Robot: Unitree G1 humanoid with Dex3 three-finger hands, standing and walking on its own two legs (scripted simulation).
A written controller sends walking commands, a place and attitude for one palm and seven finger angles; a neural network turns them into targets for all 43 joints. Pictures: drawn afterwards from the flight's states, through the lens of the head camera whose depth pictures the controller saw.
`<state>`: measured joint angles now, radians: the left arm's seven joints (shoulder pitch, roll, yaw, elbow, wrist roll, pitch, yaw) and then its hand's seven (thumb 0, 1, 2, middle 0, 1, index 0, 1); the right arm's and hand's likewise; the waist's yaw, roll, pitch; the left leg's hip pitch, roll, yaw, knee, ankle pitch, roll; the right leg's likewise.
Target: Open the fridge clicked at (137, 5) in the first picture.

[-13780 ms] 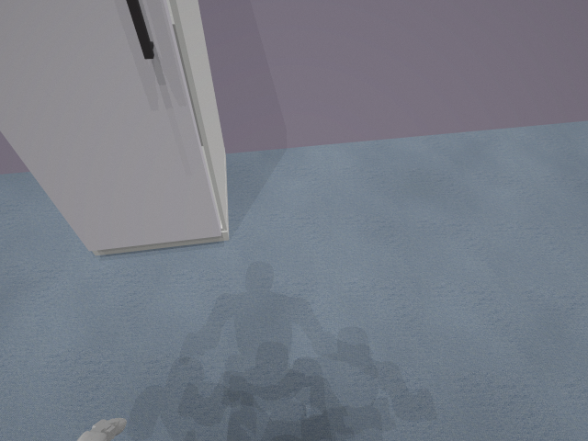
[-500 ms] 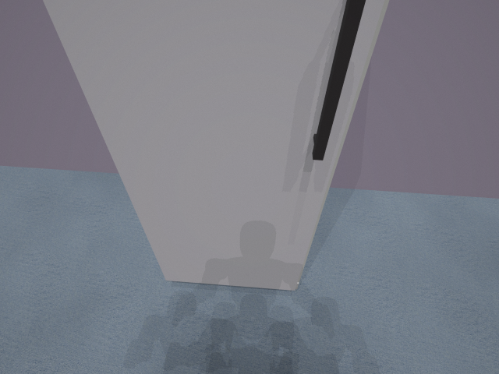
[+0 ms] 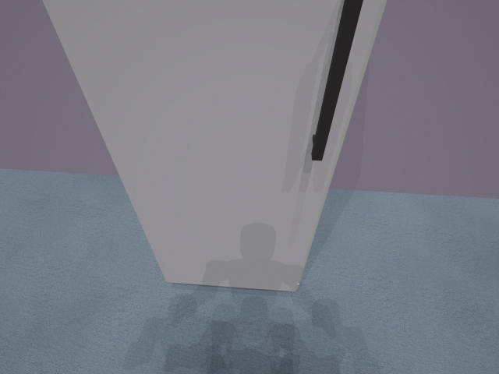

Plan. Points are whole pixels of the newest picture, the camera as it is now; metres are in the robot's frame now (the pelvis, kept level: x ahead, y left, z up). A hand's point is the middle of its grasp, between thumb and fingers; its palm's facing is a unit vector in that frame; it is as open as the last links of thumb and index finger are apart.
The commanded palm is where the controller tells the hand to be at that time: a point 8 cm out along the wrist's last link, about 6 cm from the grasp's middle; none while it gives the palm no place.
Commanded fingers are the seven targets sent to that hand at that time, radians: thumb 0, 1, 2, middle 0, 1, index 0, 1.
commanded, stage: look again from close up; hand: right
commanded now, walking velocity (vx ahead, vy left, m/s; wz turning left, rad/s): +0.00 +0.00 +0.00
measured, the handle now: (330, 85) +0.52 -0.10 +0.22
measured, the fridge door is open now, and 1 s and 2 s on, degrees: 0 0 0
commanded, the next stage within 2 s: shuffle to correct the standing spot in 0.40 s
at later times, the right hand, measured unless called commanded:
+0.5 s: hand out of the picture +0.05 -0.24 -0.16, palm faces -0.03 +0.95 -0.32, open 7.4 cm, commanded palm none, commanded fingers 0.00 -0.90 -0.90 0.20 0.30 0.20 0.30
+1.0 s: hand out of the picture +0.00 -0.13 -0.20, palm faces +0.04 +0.99 -0.15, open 7.4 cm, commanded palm none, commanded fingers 0.00 -0.90 -0.90 0.20 0.30 0.20 0.30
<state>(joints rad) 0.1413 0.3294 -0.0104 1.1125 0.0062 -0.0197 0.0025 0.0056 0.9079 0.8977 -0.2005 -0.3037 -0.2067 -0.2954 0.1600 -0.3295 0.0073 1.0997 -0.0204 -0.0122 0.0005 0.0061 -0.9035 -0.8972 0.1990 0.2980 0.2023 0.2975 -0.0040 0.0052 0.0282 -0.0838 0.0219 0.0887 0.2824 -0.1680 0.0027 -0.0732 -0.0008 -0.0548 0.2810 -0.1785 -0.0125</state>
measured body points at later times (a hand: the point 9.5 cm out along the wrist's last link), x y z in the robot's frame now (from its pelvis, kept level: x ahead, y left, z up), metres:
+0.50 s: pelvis +0.00 +0.00 +0.00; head +0.00 +0.00 +0.45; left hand +0.06 +0.29 -0.13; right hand +0.05 -0.29 -0.14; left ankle -0.01 +0.11 -0.75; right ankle -0.01 -0.11 -0.75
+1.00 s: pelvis +0.05 +0.03 -0.02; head +0.06 +0.02 +0.43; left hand +0.00 +0.25 -0.18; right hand +0.00 -0.19 -0.18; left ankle -0.01 +0.11 -0.75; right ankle -0.01 -0.10 -0.74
